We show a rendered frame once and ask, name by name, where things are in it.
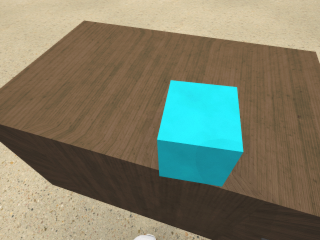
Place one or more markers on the carton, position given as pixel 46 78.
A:
pixel 200 136

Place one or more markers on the pedestal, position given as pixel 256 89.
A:
pixel 86 116

